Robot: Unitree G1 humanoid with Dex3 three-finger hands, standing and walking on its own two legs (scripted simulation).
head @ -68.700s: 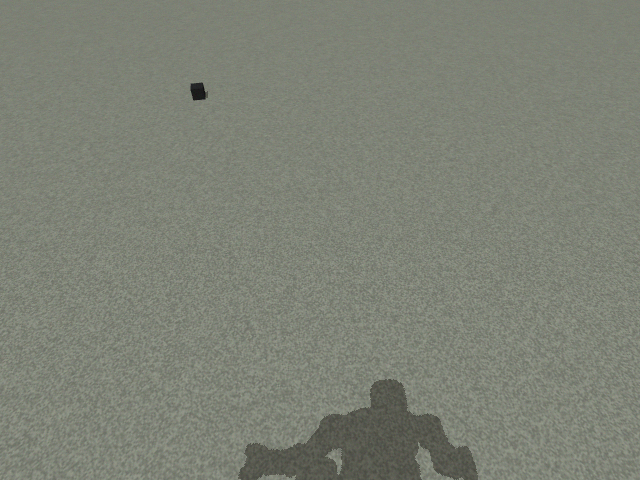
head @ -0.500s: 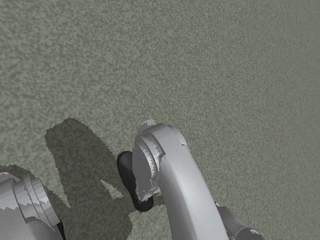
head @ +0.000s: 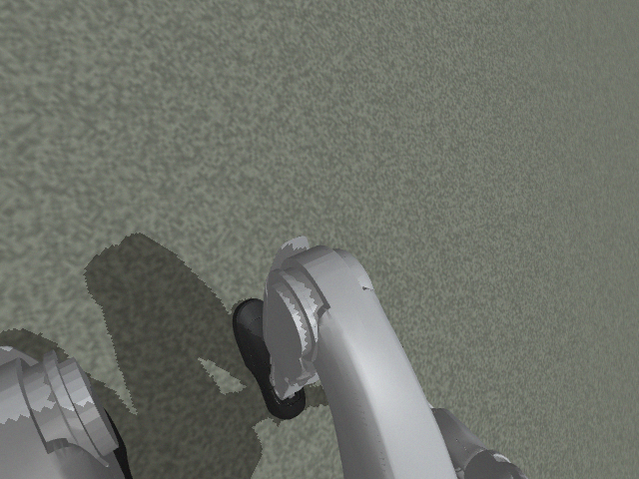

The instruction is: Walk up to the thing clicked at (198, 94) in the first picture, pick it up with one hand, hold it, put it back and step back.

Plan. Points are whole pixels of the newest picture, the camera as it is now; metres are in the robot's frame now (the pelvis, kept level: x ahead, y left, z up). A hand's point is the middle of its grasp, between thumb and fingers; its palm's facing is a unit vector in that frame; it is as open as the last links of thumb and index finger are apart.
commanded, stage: close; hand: left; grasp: from above
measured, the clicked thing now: out of the picture +0.49 +0.37 -0.27
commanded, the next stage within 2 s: settle in 1.00 s
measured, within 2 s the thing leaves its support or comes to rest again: neither
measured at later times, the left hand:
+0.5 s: hand out of the picture +0.47 +0.37 -0.24, palm faces -0.47 -0.12 -0.88, open 12.4 cm
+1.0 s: hand out of the picture +0.47 +0.37 -0.24, palm faces -0.46 -0.12 -0.88, open 10.7 cm
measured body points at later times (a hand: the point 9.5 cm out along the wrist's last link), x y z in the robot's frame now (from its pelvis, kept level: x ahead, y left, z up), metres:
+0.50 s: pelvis +0.00 +0.00 +0.00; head +0.29 +0.14 +0.31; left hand +0.49 +0.37 -0.19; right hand +0.06 -0.25 -0.05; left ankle +0.06 +0.12 -0.28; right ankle +0.13 -0.13 -0.28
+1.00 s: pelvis +0.00 +0.00 +0.00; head +0.29 +0.14 +0.31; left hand +0.49 +0.37 -0.19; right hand +0.07 -0.25 -0.06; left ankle +0.06 +0.12 -0.28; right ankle +0.13 -0.13 -0.28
